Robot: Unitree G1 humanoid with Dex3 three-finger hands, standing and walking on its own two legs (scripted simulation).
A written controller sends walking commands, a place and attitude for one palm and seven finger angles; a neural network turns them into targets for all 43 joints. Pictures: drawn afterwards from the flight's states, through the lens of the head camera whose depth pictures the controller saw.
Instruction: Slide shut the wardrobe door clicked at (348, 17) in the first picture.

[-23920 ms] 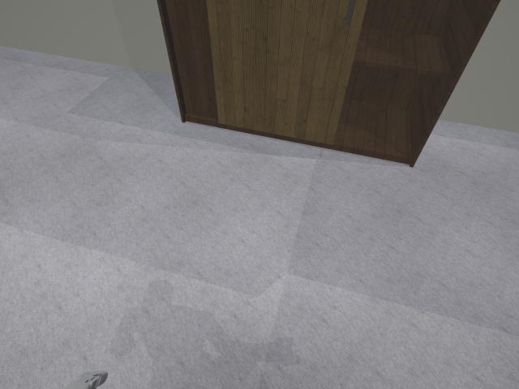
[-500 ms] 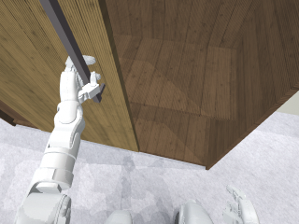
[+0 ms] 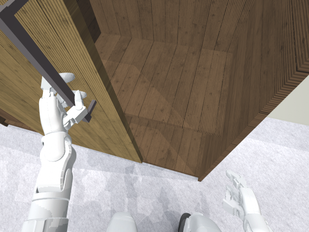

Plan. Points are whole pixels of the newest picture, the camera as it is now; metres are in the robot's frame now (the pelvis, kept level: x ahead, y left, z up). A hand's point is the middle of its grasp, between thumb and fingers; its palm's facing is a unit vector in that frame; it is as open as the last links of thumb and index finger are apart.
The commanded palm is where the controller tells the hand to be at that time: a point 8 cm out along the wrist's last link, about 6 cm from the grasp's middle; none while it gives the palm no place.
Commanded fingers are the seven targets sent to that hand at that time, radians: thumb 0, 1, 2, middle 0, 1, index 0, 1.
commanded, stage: step sideways, sliding the door along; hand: left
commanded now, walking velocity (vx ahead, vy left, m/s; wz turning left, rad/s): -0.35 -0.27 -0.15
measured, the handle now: (63, 76) +0.38 +0.27 +0.14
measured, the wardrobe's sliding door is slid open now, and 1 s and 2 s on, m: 0.35 0.01 0.00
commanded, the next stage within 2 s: stop walking and hold the door there in 1.26 s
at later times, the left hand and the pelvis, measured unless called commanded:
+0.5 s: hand (149, 124) +0.32 +0.08 +0.09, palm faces +0.40 -0.91 -0.13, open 6.4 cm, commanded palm +0.27 +0.05 +0.09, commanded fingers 0.00 0.90 0.90 -0.45 -1.40 -0.45 -1.40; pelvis +0.01 -0.12 +0.00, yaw -1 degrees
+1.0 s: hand (234, 148) +0.29 -0.10 +0.09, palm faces +0.27 -0.95 -0.14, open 6.1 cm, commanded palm +0.25 -0.11 +0.09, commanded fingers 0.00 0.90 0.90 -0.45 -1.40 -0.45 -1.40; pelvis -0.06 -0.26 -0.01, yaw -6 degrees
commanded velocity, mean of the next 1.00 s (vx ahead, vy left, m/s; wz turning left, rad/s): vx -0.26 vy -0.28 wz -0.11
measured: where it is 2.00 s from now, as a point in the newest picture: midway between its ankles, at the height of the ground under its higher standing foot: outside the picture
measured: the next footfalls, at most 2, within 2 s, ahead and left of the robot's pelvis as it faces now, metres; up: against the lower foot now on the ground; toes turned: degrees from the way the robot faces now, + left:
left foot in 0.20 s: +0.02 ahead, +0.16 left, +0.00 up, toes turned +9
right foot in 0.44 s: +0.08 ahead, -0.22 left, +0.00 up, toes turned -6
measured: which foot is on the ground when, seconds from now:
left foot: down 0.00-0.02, up 0.04-0.18, down 0.20-0.48, up 0.50-0.66, down 0.68-0.96, up 0.98-1.00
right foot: down 0.00-0.20, up 0.22-0.42, down 0.44-0.68, up 0.70-0.92, down 0.94-1.00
